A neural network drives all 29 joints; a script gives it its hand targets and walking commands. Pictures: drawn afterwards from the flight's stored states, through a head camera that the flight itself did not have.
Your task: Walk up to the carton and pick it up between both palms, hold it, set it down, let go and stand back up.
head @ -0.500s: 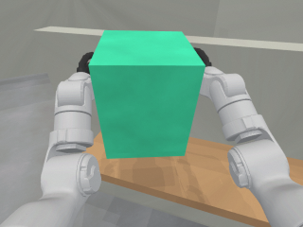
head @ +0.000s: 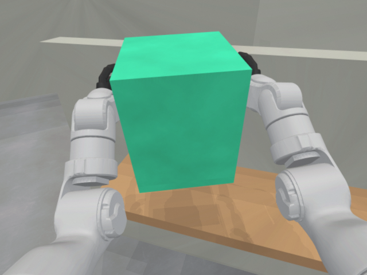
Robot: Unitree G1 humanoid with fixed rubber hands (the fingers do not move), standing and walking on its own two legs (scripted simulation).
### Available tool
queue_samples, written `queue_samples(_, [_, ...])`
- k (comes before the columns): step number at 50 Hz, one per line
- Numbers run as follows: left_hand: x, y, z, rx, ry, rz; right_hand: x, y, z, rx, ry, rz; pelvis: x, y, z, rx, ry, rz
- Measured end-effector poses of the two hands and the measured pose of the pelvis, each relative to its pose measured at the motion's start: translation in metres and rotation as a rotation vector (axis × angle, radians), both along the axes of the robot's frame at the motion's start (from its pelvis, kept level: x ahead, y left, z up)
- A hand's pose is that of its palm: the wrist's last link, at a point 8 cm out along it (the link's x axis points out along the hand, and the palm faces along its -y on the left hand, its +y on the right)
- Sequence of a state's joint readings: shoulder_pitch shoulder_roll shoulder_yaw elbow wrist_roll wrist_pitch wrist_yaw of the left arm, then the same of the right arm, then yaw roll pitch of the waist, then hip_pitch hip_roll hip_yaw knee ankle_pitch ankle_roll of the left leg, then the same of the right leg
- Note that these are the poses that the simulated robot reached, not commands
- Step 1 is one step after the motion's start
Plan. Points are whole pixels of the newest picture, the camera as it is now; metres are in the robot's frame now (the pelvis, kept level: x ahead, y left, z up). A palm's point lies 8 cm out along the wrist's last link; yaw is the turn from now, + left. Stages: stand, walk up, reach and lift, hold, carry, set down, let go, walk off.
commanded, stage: set down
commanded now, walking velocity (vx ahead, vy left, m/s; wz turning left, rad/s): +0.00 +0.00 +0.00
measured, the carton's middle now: (179, 111) +0.36 -0.03 +0.26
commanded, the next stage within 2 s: none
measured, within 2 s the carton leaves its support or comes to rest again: neither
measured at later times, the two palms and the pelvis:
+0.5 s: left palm (101, 116) +0.39 +0.13 +0.25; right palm (233, 104) +0.39 -0.16 +0.26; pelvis +0.00 -0.04 +0.00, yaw +4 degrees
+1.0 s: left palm (117, 119) +0.39 +0.10 +0.24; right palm (245, 113) +0.38 -0.19 +0.23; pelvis -0.01 -0.02 +0.00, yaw +2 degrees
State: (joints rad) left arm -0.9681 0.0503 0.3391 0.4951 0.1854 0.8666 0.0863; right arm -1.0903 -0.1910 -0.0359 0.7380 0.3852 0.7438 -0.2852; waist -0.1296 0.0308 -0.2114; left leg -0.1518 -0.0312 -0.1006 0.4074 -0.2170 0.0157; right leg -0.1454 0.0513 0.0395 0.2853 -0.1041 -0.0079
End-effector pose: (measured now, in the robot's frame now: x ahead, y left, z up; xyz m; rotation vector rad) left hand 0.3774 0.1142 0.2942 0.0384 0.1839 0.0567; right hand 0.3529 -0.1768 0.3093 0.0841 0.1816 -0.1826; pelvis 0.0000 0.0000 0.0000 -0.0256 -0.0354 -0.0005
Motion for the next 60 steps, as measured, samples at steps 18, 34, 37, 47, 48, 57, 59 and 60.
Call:
queue_samples(18, [0.016, 0.008, 0.011, -0.034, -0.072, 0.026, 0.024, 0.006, 0.003, -0.004, -0.102, 0.031, 0.002, -0.026, 0.002, 0.014, -0.062, 0.045])
queue_samples(34, [0.004, 0.021, -0.072, -0.014, -0.060, 0.110, 0.031, 0.021, -0.083, -0.053, -0.106, 0.098, -0.005, -0.034, 0.000, 0.012, -0.049, 0.108])
queue_samples(37, [0.004, 0.015, -0.060, 0.002, -0.078, 0.105, 0.028, 0.015, -0.075, -0.037, -0.125, 0.087, -0.007, -0.031, 0.000, 0.013, -0.044, 0.106])
queue_samples(47, [0.014, -0.008, -0.043, 0.037, -0.027, 0.052, 0.026, -0.009, -0.066, -0.007, -0.092, 0.043, -0.010, -0.021, 0.002, 0.027, -0.070, 0.042])
queue_samples(48, [0.015, -0.009, -0.047, 0.039, -0.022, 0.052, 0.026, -0.010, -0.070, -0.005, -0.092, 0.043, -0.010, -0.021, 0.002, 0.027, -0.071, 0.038])
queue_samples(57, [0.012, -0.014, -0.093, 0.026, 0.033, 0.078, 0.029, -0.015, -0.105, -0.037, -0.055, 0.071, -0.001, -0.025, 0.001, 0.024, -0.069, 0.044])
queue_samples(59, [0.013, -0.016, -0.102, 0.025, 0.054, 0.078, 0.031, -0.016, -0.112, -0.042, -0.035, 0.073, -0.001, -0.028, 0.001, 0.024, -0.069, 0.048])
queue_samples(60, [0.013, -0.017, -0.105, 0.027, 0.062, 0.076, 0.031, -0.017, -0.115, -0.042, -0.028, 0.073, -0.001, -0.029, 0.001, 0.024, -0.068, 0.049])
